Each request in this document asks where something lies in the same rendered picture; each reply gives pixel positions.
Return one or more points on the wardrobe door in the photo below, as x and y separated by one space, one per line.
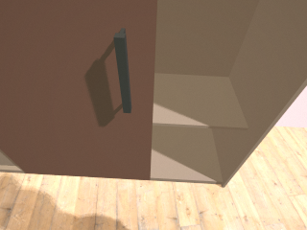
5 160
61 110

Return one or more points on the handle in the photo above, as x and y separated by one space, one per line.
121 52

